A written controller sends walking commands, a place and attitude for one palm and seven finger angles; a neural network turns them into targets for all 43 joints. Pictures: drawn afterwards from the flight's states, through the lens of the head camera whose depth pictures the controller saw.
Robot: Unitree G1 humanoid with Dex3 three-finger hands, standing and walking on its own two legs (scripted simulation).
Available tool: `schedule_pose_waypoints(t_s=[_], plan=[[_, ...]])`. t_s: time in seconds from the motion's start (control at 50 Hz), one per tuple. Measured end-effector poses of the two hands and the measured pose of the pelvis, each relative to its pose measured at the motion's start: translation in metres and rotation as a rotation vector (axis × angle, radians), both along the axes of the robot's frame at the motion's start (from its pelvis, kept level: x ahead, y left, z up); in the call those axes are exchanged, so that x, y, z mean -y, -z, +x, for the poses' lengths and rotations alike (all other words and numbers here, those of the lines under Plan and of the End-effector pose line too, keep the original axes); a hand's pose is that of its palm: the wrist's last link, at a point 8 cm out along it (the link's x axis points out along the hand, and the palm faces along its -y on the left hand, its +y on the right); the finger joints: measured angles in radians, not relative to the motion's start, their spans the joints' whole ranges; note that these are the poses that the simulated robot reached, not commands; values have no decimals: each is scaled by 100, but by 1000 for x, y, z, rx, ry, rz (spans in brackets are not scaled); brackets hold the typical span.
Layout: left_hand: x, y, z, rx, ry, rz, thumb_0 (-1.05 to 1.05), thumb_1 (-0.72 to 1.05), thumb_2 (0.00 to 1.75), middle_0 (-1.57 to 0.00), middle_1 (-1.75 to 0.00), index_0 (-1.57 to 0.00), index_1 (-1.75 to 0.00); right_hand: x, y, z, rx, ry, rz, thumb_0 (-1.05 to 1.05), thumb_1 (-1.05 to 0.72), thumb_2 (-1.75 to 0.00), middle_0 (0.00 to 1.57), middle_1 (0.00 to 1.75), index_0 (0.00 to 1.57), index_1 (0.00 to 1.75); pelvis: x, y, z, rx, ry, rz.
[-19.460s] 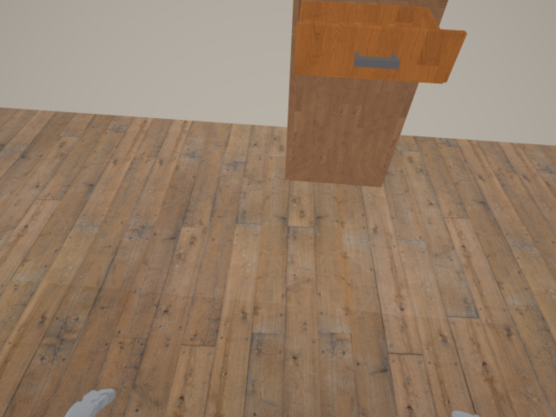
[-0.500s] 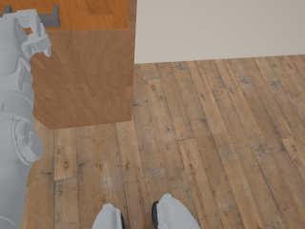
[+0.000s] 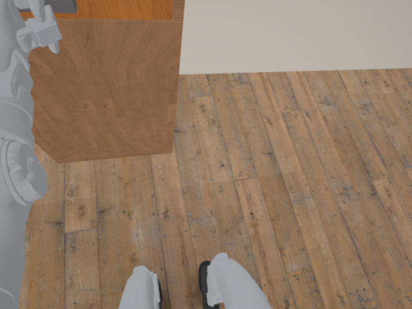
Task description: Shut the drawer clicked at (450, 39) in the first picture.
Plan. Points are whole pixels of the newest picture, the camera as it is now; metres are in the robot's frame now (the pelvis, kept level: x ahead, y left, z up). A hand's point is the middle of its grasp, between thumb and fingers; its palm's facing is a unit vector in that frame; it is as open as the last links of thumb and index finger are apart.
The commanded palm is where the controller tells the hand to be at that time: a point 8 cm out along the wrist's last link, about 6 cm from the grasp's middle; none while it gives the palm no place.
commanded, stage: pull the fist back off the drawer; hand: left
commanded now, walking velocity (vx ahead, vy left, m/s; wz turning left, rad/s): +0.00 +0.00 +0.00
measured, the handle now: out of the picture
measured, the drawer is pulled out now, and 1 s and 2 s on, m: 0.00 0.00 0.00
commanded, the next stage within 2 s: draw the hand back to the body in 0.60 s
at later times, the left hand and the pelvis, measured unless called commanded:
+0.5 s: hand (55, 28) +0.58 +0.16 +0.11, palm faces +0.00 -1.00 -0.01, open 3.2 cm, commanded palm +0.55 +0.20 +0.11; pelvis +0.01 +0.00 +0.01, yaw -2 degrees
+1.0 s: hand (27, 57) +0.50 +0.18 +0.14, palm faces +0.02 -1.00 -0.02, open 3.3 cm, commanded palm +0.45 +0.23 +0.15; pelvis +0.07 +0.00 +0.04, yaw -3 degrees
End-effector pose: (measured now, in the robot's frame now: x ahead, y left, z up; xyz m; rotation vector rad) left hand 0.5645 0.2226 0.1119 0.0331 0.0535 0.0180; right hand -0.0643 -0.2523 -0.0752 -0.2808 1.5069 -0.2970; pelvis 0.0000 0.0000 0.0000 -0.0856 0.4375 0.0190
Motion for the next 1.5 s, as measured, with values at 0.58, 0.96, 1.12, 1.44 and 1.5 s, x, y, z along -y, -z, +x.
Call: schedule_pose_waypoints(t_s=[0.58, 0.96, 1.12, 1.44, 1.5], plan=[[8, 3, -9, 25, 18, -31, 2, 84, 92, -140, -160, -140, -160, -5, 0, 26, 41, 47, 56, 0, -90, -90, 20, 29, 20, 30, -1, -11, 21, 37, 46, 17], [-9, -21, -74, 79, 12, -11, 2, 90, 90, -139, -160, -140, -159, 1, -9, 141, 285, 41, 120, 1, -90, -90, 20, 29, 20, 30, 3, -40, 69, 149, 71, 41], [-22, -41, -136, 101, -6, 1, 2, 90, 90, -140, -160, -140, -160, 6, -27, 225, 534, -86, 108, 1, -90, -90, 20, 29, 20, 30, 5, -47, 67, 246, 29, 46], [-31, -75, -249, 85, -227, 202, 2, 90, 90, -140, -160, -140, -159, -17, -65, 281, 771, -219, 140, 1, -90, -90, 20, 29, 20, 30, 11, -65, 41, 427, 16, 79], [-34, -83, -267, 104, -264, 222, 2, 90, 90, -140, -160, -140, -159, -21, -65, 278, 768, -233, 148, 1, -90, -90, 20, 29, 20, 30, 12, -68, 39, 453, 15, 81]])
